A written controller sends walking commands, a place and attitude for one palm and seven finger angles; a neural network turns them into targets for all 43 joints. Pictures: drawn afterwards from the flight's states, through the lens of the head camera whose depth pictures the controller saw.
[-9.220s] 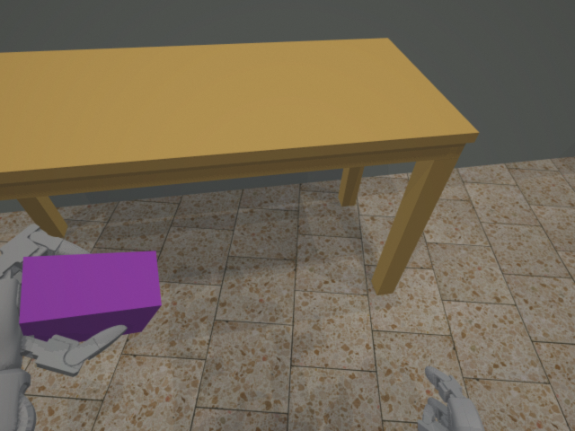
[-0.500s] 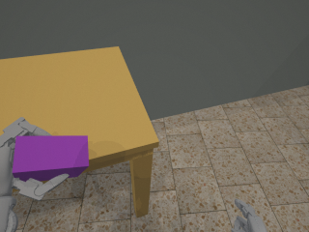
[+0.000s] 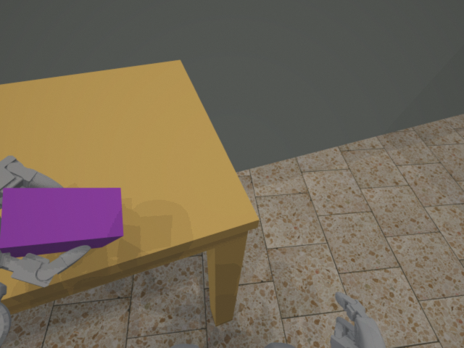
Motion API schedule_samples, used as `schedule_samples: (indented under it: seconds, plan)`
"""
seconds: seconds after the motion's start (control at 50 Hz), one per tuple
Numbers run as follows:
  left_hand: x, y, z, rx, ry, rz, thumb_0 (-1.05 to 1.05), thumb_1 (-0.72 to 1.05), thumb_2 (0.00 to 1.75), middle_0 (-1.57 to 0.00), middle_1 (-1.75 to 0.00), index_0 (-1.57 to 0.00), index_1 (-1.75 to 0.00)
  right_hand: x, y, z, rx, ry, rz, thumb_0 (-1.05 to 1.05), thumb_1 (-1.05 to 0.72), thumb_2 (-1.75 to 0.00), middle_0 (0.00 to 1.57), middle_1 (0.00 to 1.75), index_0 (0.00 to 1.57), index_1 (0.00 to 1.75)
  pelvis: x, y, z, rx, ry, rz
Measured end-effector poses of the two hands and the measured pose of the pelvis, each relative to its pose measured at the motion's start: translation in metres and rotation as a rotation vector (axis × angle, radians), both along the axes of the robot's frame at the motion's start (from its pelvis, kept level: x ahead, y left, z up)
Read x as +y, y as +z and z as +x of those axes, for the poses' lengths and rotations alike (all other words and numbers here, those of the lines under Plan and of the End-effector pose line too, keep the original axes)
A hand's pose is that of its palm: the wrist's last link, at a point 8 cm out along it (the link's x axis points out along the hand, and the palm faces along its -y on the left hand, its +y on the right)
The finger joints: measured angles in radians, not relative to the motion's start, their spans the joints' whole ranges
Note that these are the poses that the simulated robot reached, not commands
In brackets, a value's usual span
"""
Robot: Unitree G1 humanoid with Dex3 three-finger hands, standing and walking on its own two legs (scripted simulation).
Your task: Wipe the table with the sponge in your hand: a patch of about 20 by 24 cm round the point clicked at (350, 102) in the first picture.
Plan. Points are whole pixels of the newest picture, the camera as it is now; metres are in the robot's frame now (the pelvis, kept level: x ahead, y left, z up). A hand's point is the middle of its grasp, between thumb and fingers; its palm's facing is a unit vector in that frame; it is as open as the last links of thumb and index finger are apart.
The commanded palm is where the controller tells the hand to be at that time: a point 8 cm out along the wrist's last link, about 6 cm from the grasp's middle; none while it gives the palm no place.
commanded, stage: shuffle to correct the standing spot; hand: left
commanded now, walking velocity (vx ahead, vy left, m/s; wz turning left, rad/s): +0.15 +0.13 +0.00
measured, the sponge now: (78, 222) +0.23 +0.22 +0.16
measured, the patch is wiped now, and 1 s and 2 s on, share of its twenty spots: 0.00 0.00 0.00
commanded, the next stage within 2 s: come to a stop and stand still in 0.10 s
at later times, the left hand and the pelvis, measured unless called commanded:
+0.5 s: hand (26, 171) +0.28 +0.30 +0.19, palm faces +0.39 -0.85 -0.36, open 10.1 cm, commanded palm +0.22 +0.34 +0.20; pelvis +0.05 +0.06 +0.01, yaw -1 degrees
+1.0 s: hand (18, 159) +0.31 +0.32 +0.18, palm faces +0.27 -0.91 -0.32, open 10.1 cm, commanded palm +0.23 +0.38 +0.20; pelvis +0.05 +0.11 +0.02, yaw -3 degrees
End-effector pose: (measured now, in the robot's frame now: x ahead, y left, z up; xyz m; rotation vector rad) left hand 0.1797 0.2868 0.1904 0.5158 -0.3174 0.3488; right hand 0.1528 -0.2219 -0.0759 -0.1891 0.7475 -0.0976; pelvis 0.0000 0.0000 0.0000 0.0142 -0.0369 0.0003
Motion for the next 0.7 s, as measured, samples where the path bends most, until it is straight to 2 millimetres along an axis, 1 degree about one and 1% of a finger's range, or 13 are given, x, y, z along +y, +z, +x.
schedule_samples:
  seconds: [0.06, 0.1, 0.16, 0.22, 0.3, 0.38, 0.44, 0.5, 0.54, 0.58, 0.62, 0.66, 0.7]
  plan:
    - [-0.007, 0.019, 0.007, -0.022, -0.029, 0.035, -0.01, -0.5, 1.02, -0.71, -1.37, -0.73, -1.36, 0.009, 0.001, 0.0, -0.008, 0.009, 0.037, 0.01, -0.91, -0.9, 0.2, 0.3, 0.21, 0.3, 0.002, 0.006, 0.005, 0.015, -0.003, -0.003]
    - [-0.012, 0.029, 0.008, -0.042, -0.047, 0.081, -0.01, -0.5, 1.02, -0.71, -1.37, -0.73, -1.36, 0.012, -0.003, 0.003, -0.016, 0.015, 0.054, 0.01, -0.9, -0.9, 0.2, 0.3, 0.21, 0.3, 0.002, 0.004, 0.01, 0.029, -0.003, 0.001]
    - [-0.011, 0.032, 0.011, -0.034, -0.054, 0.1, -0.01, -0.5, 1.02, -0.71, -1.37, -0.73, -1.35, 0.011, -0.013, 0.007, 0.019, 0.012, 0.054, 0.01, -0.9, -0.9, 0.2, 0.3, 0.21, 0.3, 0.007, 0.003, 0.017, 0.031, 0.007, -0.019]
    - [0.005, 0.024, 0.017, 0.025, -0.011, 0.043, -0.01, -0.5, 1.02, -0.71, -1.37, -0.73, -1.35, 0.008, -0.01, 0.007, 0.073, -0.008, 0.044, 0.01, -0.9, -0.9, 0.2, 0.3, 0.21, 0.3, 0.013, 0.013, 0.029, 0.037, 0.007, -0.007]
    - [0.03, 0.004, 0.026, 0.121, 0.065, -0.02, -0.01, -0.5, 1.02, -0.71, -1.36, -0.73, -1.35, 0.003, 0.002, 0.013, 0.094, -0.033, -0.009, 0.01, -0.91, -0.9, 0.2, 0.3, 0.21, 0.3, 0.025, 0.022, 0.042, 0.039, -0.001, 0.018]
    - [0.043, -0.009, 0.041, 0.113, 0.061, -0.076, -0.01, -0.5, 1.02, -0.71, -1.36, -0.73, -1.35, 0.008, 0.012, 0.031, 0.054, -0.033, -0.095, 0.01, -0.91, -0.9, 0.2, 0.3, 0.21, 0.3, 0.043, 0.018, 0.051, 0.012, -0.003, 0.013]
    - [0.048, -0.005, 0.055, 0.023, 0.0, -0.073, -0.01, -0.5, 1.02, -0.71, -1.36, -0.73, -1.35, 0.02, 0.017, 0.05, -0.014, -0.059, -0.123, 0.01, -0.91, -0.9, 0.2, 0.3, 0.2, 0.3, 0.057, 0.007, 0.054, -0.011, -0.019, 0.012]
    - [0.05, 0.009, 0.065, -0.058, -0.044, -0.041, -0.01, -0.5, 1.02, -0.71, -1.36, -0.73, -1.35, 0.042, 0.027, 0.067, -0.075, -0.044, -0.091, 0.01, -0.91, -0.9, 0.2, 0.3, 0.2, 0.3, 0.059, 0.008, 0.051, -0.019, -0.022, 0.025]
    - [0.052, 0.02, 0.068, -0.092, -0.052, -0.014, -0.01, -0.5, 1.02, -0.71, -1.36, -0.73, -1.35, 0.058, 0.033, 0.075, -0.114, -0.012, -0.055, 0.01, -0.91, -0.9, 0.2, 0.3, 0.2, 0.3, 0.059, 0.01, 0.049, -0.014, -0.017, 0.015]
    - [0.054, 0.029, 0.066, -0.104, -0.051, 0.013, -0.01, -0.5, 1.02, -0.71, -1.36, -0.73, -1.35, 0.071, 0.036, 0.081, -0.144, 0.017, -0.011, 0.01, -0.91, -0.9, 0.2, 0.3, 0.2, 0.3, 0.059, 0.011, 0.049, -0.007, -0.013, 0.0]
    - [0.055, 0.034, 0.061, -0.079, -0.045, 0.025, -0.01, -0.5, 1.02, -0.71, -1.36, -0.73, -1.35, 0.08, 0.035, 0.082, -0.147, 0.036, 0.026, 0.01, -0.91, -0.9, 0.2, 0.3, 0.21, 0.3, 0.061, 0.014, 0.05, 0.0, -0.005, -0.031]
    - [0.057, 0.032, 0.054, -0.028, -0.033, 0.019, -0.01, -0.5, 1.02, -0.71, -1.36, -0.73, -1.35, 0.086, 0.032, 0.081, -0.127, 0.042, 0.049, 0.01, -0.9, -0.9, 0.2, 0.3, 0.21, 0.3, 0.063, 0.017, 0.055, 0.017, -0.011, -0.039]
    - [0.062, 0.024, 0.05, 0.032, -0.014, -0.013, -0.01, -0.5, 1.02, -0.71, -1.36, -0.73, -1.35, 0.088, 0.028, 0.078, -0.094, 0.037, 0.051, 0.01, -0.9, -0.9, 0.2, 0.3, 0.21, 0.3, 0.067, 0.019, 0.06, 0.033, -0.024, -0.039]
